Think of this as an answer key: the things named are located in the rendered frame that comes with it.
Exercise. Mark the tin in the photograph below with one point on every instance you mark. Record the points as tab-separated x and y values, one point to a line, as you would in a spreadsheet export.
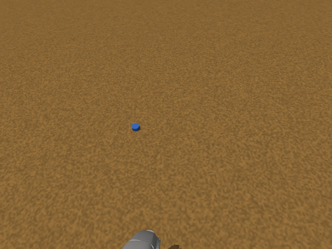
135	127

